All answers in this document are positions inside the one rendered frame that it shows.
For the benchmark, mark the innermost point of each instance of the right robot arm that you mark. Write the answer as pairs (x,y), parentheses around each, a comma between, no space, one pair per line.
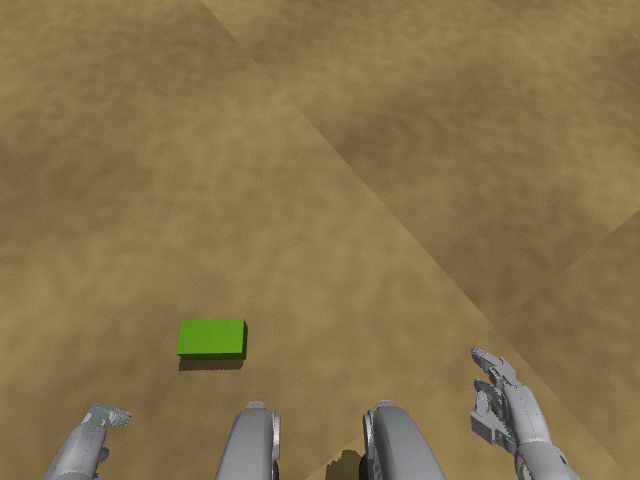
(542,461)

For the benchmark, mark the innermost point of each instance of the left robot hand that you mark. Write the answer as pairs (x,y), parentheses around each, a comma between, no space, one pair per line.
(83,449)

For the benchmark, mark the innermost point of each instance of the carton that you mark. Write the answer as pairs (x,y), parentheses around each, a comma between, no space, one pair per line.
(213,339)

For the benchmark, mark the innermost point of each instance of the right robot hand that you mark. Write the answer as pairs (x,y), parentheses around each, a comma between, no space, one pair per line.
(516,417)

